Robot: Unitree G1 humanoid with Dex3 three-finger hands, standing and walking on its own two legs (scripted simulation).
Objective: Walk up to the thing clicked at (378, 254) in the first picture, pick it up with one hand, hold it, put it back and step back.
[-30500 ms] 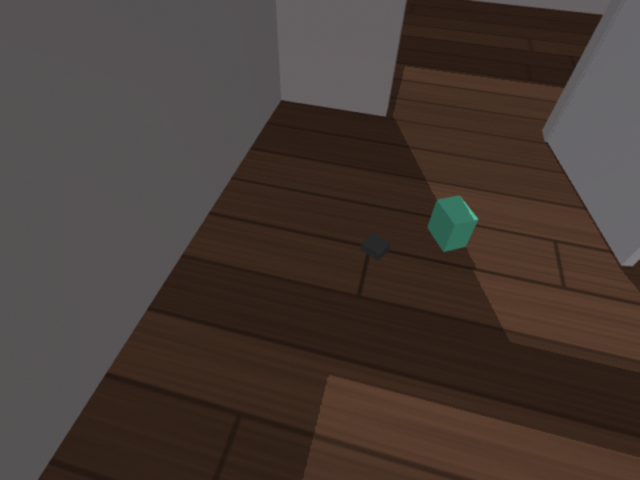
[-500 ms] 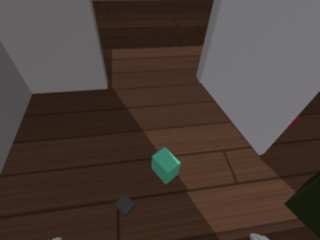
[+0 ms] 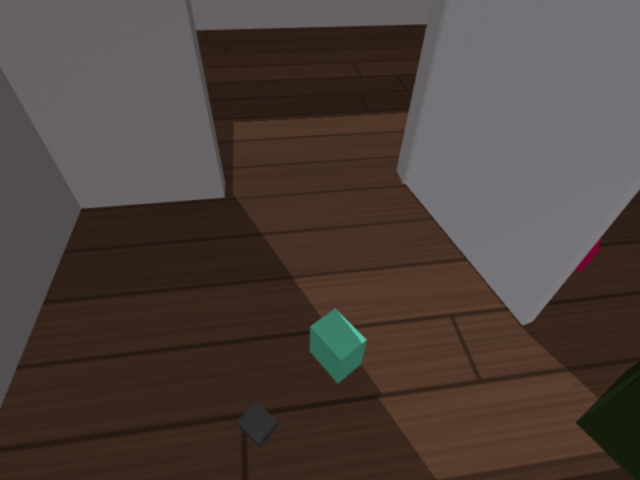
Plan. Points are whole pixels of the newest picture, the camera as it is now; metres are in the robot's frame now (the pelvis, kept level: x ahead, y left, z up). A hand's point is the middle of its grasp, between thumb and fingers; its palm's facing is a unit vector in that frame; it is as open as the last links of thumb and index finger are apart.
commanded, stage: stand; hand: left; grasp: from above
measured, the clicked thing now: (257, 423) +0.42 +0.17 -0.76
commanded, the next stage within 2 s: step back in 1.66 s
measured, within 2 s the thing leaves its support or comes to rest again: neither
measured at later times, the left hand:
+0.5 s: hand out of the picture +0.05 +0.22 -0.16, palm faces +0.02 -0.94 -0.33, open 7.4 cm
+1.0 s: hand out of the picture +0.09 +0.21 -0.15, palm faces +0.01 -0.94 -0.33, open 7.4 cm
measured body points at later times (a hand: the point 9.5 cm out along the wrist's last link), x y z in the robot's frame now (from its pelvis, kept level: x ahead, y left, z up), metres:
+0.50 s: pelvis +0.00 -0.02 +0.00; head +0.00 -0.02 +0.45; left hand +0.05 +0.27 -0.14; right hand +0.06 -0.31 -0.14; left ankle +0.02 +0.11 -0.74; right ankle +0.01 -0.16 -0.74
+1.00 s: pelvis +0.02 -0.03 +0.00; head +0.02 -0.03 +0.45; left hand +0.09 +0.26 -0.13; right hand +0.08 -0.32 -0.13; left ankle +0.02 +0.11 -0.74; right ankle +0.01 -0.16 -0.74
